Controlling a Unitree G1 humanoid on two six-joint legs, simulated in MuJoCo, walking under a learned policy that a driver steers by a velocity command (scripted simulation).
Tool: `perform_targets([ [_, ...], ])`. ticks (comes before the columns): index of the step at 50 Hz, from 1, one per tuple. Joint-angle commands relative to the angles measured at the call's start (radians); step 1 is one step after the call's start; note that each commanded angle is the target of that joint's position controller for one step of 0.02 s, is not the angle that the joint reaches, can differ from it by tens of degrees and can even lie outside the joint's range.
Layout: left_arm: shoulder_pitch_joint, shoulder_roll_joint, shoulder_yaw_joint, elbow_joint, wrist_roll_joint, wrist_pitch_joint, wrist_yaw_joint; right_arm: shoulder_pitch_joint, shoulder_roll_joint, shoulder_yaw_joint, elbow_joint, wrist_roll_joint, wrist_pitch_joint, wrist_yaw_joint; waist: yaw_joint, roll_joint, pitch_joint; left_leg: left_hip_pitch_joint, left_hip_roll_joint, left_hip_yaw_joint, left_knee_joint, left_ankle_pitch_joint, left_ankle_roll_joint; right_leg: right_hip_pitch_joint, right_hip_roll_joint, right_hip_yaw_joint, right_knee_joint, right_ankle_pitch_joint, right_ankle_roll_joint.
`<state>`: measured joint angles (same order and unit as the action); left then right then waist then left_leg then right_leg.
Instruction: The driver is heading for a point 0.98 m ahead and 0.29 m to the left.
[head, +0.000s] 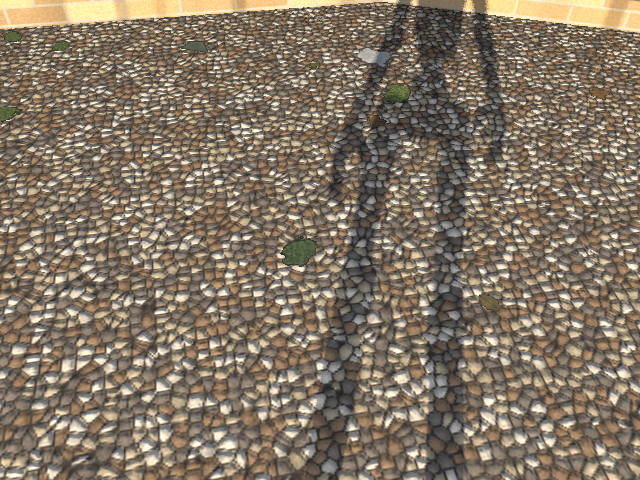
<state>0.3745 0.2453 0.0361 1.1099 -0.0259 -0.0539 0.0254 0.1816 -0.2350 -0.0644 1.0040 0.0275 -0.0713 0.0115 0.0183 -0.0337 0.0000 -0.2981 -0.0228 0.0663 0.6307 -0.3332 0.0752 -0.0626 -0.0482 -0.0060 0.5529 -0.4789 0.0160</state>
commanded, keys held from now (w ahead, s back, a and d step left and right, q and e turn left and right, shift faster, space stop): w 0.44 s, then w+q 0.56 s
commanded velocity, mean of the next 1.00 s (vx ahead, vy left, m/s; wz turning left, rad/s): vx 0.46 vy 0.00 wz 0.21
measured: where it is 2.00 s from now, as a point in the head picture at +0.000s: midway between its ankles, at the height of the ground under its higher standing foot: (255, 312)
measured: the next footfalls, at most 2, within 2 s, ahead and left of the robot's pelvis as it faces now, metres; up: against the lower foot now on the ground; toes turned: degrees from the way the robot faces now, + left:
right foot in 0.50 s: +0.38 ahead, -0.16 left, +0.00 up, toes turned -2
left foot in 1.08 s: +0.64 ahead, +0.12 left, +0.00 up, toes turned +21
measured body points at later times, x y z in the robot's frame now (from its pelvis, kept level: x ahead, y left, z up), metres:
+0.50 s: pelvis +0.21 -0.04 +0.00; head +0.24 -0.05 +0.44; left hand +0.43 +0.19 -0.10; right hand +0.12 -0.30 -0.15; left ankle +0.01 +0.09 -0.72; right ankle +0.34 -0.15 -0.73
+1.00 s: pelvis +0.46 -0.04 +0.01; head +0.48 -0.02 +0.46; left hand +0.40 +0.22 -0.14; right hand +0.69 -0.23 -0.10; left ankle +0.60 +0.13 -0.69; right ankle +0.34 -0.16 -0.72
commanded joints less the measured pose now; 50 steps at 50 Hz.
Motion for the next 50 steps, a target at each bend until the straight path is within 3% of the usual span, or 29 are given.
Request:
perform_targets([
  [1,-0.157,0.117,0.015,-0.112,-0.001,-0.032,-0.008,0.190,-0.190,-0.061,0.021,0.005,-0.034,0.007,-0.143,0.101,0.063,0.304,0.118,-0.263,-0.226,0.022,0.109,-0.361,-0.019,0.023,0.156,0.421,-0.081],
  [2,-0.153,0.076,0.005,-0.139,0.007,-0.048,-0.003,0.334,-0.260,-0.076,0.051,0.001,-0.034,0.014,-0.181,0.327,-0.037,0.518,0.332,-0.669,-0.389,0.043,0.236,-0.571,0.088,-0.026,0.523,0.121,-0.018],
  [3,-0.173,0.100,0.014,-0.151,-0.007,-0.060,-0.010,0.284,-0.167,-0.039,0.043,-0.013,-0.043,0.016,-0.131,0.233,-0.021,0.511,0.398,-0.742,-0.411,0.099,0.241,-0.685,0.060,0.091,0.693,-0.054,-0.041],
  [4,-0.168,0.100,0.017,-0.149,-0.026,-0.066,-0.019,0.212,-0.118,-0.021,0.022,-0.018,-0.049,0.017,-0.093,0.161,0.028,0.457,0.380,-0.628,-0.398,0.150,0.213,-0.711,0.012,0.115,0.751,-0.003,-0.073],
  [5,-0.166,0.092,0.019,-0.144,-0.029,-0.067,-0.024,0.174,-0.095,-0.010,0.008,-0.020,-0.051,0.018,-0.069,0.103,0.039,0.418,0.345,-0.518,-0.409,0.177,0.184,-0.711,-0.029,0.106,0.728,0.080,-0.095],
  [6,-0.173,0.095,0.028,-0.141,-0.021,-0.064,-0.025,0.149,-0.079,0.000,0.000,-0.020,-0.049,0.019,-0.051,0.071,0.066,0.378,0.309,-0.418,-0.428,0.234,0.157,-0.701,-0.061,0.091,0.662,0.147,-0.100],
  [7,-0.173,0.100,0.036,-0.141,-0.012,-0.056,-0.026,0.145,-0.068,0.007,0.000,-0.024,-0.045,0.016,-0.040,0.089,0.063,0.344,0.275,-0.344,-0.446,0.271,0.133,-0.655,-0.080,0.075,0.606,0.190,-0.097],
  [10,-0.209,0.058,0.037,-0.154,0.001,-0.035,-0.032,0.194,-0.101,0.007,0.011,-0.028,-0.031,-0.003,-0.037,0.093,0.074,0.299,0.240,-0.247,-0.494,0.335,0.130,-0.631,-0.080,0.025,0.469,0.264,-0.052],
  [13,-0.342,0.030,0.026,-0.207,0.008,-0.030,-0.031,0.205,-0.139,0.000,0.008,-0.029,-0.023,-0.023,-0.059,0.088,0.109,0.245,0.232,-0.197,-0.532,0.316,0.131,-0.627,-0.065,0.005,0.248,0.373,-0.015],
  [16,-0.430,0.036,0.020,-0.235,0.002,-0.030,-0.039,0.236,-0.150,-0.007,0.015,-0.023,-0.022,-0.028,-0.080,0.109,0.126,0.213,0.225,-0.150,-0.550,0.289,0.121,-0.560,-0.034,-0.022,0.101,0.472,-0.012],
  [19,-0.484,0.051,0.019,-0.261,-0.003,-0.034,-0.052,0.265,-0.144,-0.012,0.032,-0.011,-0.018,-0.028,-0.079,0.110,0.148,0.270,0.264,-0.140,-0.537,0.305,0.112,-0.554,-0.033,-0.005,0.034,0.487,-0.040],
  [22,-0.455,0.093,0.034,-0.270,-0.004,-0.043,-0.064,0.240,-0.163,-0.025,0.027,-0.009,-0.007,-0.030,-0.032,0.121,0.110,0.351,0.295,-0.123,-0.449,0.473,0.087,-0.474,-0.010,-0.014,-0.011,0.420,-0.084],
  [23,-0.394,0.118,0.048,-0.258,-0.003,-0.045,-0.063,0.228,-0.168,-0.026,0.022,-0.010,-0.003,-0.029,0.007,0.132,0.064,0.344,0.285,-0.117,-0.359,0.645,0.074,-0.360,0.021,-0.033,-0.016,0.397,-0.100],
  [24,-0.238,0.153,0.073,-0.212,-0.004,-0.045,-0.058,0.212,-0.154,-0.020,0.016,-0.014,0.004,-0.028,0.087,0.128,-0.023,0.296,0.242,-0.091,-0.178,0.763,0.051,-0.161,0.053,-0.051,-0.023,0.386,-0.122],
  [25,-0.043,0.213,0.097,-0.165,0.001,-0.045,-0.047,0.204,-0.127,-0.006,-0.006,-0.024,0.007,-0.026,0.162,0.085,-0.157,0.119,0.183,-0.063,0.095,0.629,0.014,0.135,-0.043,0.058,-0.005,0.336,-0.165],
  [26,0.081,0.316,0.119,-0.138,0.023,-0.042,-0.044,0.331,0.011,0.031,-0.023,-0.023,-0.006,-0.018,0.107,-0.177,-0.332,-0.251,0.007,-0.034,0.508,0.076,-0.060,0.486,-0.326,0.533,-0.113,0.098,-0.315],
  [27,0.062,0.232,0.090,-0.142,0.023,-0.047,-0.049,0.294,-0.038,0.021,-0.014,0.004,-0.029,-0.017,0.121,-0.178,-0.358,-0.353,-0.014,-0.200,0.673,-0.233,-0.043,0.445,-0.367,0.765,-0.291,-0.045,-0.318],
  [28,-0.044,0.176,0.072,-0.155,0.017,-0.055,-0.049,0.199,-0.120,-0.004,-0.046,0.035,-0.040,-0.019,0.097,-0.138,-0.186,-0.439,0.042,-0.202,0.733,-0.172,-0.021,0.300,-0.340,0.613,-0.312,-0.064,-0.257],
  [29,-0.143,0.132,0.057,-0.177,0.017,-0.060,-0.049,0.149,-0.133,-0.008,-0.063,0.033,-0.041,-0.026,0.061,-0.084,-0.099,-0.423,0.102,-0.175,0.706,-0.075,-0.008,0.148,-0.311,0.470,-0.331,0.017,-0.221],
  [30,-0.209,0.093,0.046,-0.181,0.023,-0.065,-0.053,0.134,-0.127,-0.017,-0.062,0.019,-0.034,-0.035,0.026,-0.049,-0.042,-0.369,0.141,-0.168,0.649,0.000,-0.006,0.012,-0.272,0.347,-0.362,0.114,-0.194],
  [32,-0.247,0.059,0.039,-0.169,0.039,-0.072,-0.055,0.188,-0.080,-0.023,-0.046,0.011,-0.002,-0.037,-0.030,-0.081,-0.012,-0.249,0.182,-0.177,0.577,0.065,-0.003,-0.125,-0.214,0.184,-0.411,0.209,-0.162],
  [33,-0.236,0.060,0.041,-0.159,0.040,-0.074,-0.052,0.195,-0.059,-0.023,-0.044,0.013,0.012,-0.036,-0.037,-0.072,0.001,-0.241,0.186,-0.172,0.563,0.075,-0.004,-0.150,-0.206,0.134,-0.429,0.248,-0.168],
  [36,-0.202,0.101,0.051,-0.143,0.044,-0.078,-0.033,0.120,-0.068,-0.033,-0.082,0.007,0.032,-0.039,-0.039,-0.035,0.050,-0.343,0.187,-0.188,0.490,0.184,-0.020,-0.149,-0.208,0.039,-0.465,0.333,-0.186],
  [39,-0.163,0.116,0.053,-0.139,0.049,-0.073,-0.014,0.046,-0.070,-0.037,-0.111,-0.001,0.025,-0.026,-0.024,-0.012,0.068,-0.424,0.171,-0.196,0.350,0.325,-0.038,-0.085,-0.207,-0.030,-0.470,0.403,-0.183],
  [42,-0.134,0.133,0.054,-0.145,0.043,-0.065,-0.001,-0.048,-0.056,-0.028,-0.145,-0.005,0.019,-0.005,0.003,0.004,0.088,-0.425,0.160,-0.130,0.202,0.413,-0.042,-0.040,-0.201,-0.110,-0.477,0.452,-0.170],
  [47,-0.022,0.155,0.064,-0.129,0.027,-0.033,0.004,-0.210,-0.030,-0.005,-0.233,-0.005,0.017,0.031,0.062,0.025,0.133,-0.496,0.143,-0.044,0.052,0.350,-0.018,0.153,-0.244,-0.184,-0.408,0.586,-0.167],
  [49,-0.027,0.172,0.070,-0.138,0.020,-0.017,0.004,-0.226,-0.039,-0.006,-0.265,-0.001,0.017,0.047,0.047,0.005,0.123,-0.456,0.114,0.001,0.018,0.264,0.004,0.198,-0.257,-0.215,-0.339,0.759,-0.156],
  [50,-0.044,0.187,0.074,-0.149,0.017,-0.011,0.006,-0.211,-0.055,-0.012,-0.274,0.000,0.019,0.052,0.026,-0.017,0.095,-0.390,0.082,0.035,0.013,0.218,0.021,0.205,-0.257,-0.232,-0.282,0.941,-0.146],
])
